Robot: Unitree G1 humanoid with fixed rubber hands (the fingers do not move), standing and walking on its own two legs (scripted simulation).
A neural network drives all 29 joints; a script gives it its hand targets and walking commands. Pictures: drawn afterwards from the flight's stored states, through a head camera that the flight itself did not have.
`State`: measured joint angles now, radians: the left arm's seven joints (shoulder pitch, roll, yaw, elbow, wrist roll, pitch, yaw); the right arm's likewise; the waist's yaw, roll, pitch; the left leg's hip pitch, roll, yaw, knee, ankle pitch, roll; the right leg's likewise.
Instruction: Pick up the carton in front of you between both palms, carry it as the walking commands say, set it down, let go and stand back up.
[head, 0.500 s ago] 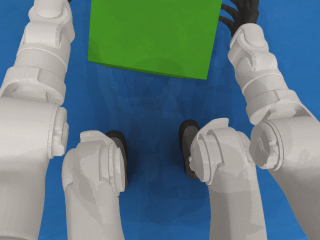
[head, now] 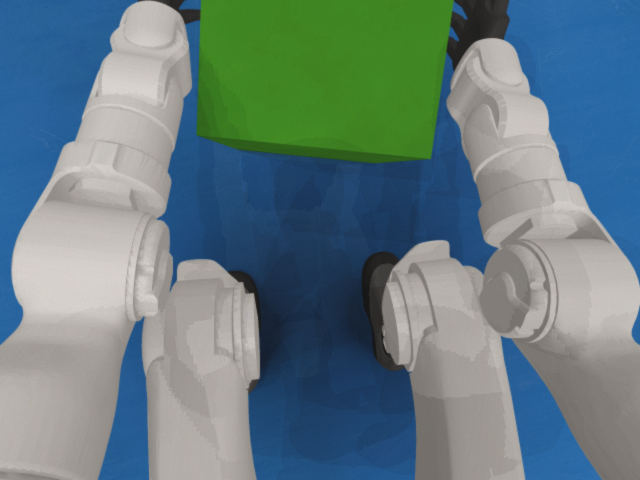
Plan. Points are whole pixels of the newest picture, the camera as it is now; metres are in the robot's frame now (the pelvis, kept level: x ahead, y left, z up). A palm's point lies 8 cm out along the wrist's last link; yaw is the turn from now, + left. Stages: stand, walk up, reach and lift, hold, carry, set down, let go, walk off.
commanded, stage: reach and lift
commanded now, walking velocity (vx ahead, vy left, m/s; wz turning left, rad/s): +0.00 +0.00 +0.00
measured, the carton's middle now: (318, 65) +0.52 +0.00 -0.23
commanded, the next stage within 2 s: none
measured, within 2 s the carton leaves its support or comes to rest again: neither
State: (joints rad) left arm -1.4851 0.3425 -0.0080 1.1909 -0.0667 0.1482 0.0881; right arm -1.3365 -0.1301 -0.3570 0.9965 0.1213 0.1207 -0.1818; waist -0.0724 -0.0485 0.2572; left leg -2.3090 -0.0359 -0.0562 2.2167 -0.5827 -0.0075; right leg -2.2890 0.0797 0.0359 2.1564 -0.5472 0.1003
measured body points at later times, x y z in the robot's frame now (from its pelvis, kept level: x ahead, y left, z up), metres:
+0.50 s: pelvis -0.01 -0.01 +0.10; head +0.26 +0.03 +0.47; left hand +0.51 +0.16 +0.03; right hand +0.49 -0.14 +0.03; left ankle +0.10 +0.12 -0.33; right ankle +0.12 -0.14 -0.33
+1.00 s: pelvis +0.04 -0.01 +0.23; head +0.21 +0.02 +0.64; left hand +0.47 +0.16 +0.17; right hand +0.47 -0.14 +0.18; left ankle +0.10 +0.12 -0.33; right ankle +0.12 -0.14 -0.33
